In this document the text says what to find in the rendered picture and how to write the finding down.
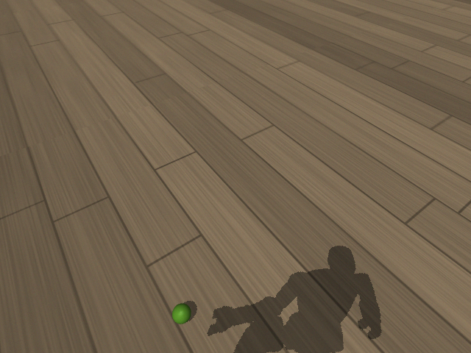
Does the ball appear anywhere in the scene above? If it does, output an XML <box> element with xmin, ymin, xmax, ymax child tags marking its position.
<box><xmin>172</xmin><ymin>303</ymin><xmax>191</xmax><ymax>324</ymax></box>

